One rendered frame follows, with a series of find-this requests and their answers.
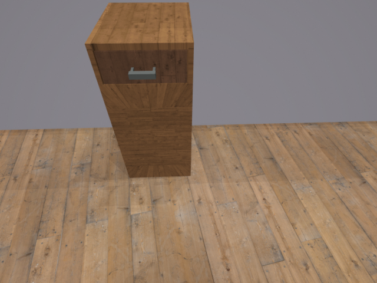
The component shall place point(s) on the handle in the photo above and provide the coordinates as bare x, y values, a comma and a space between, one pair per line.
142, 75

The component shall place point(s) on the cabinet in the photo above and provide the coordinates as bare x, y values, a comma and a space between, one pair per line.
152, 122

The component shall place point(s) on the drawer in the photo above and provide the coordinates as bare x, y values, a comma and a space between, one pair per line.
114, 65

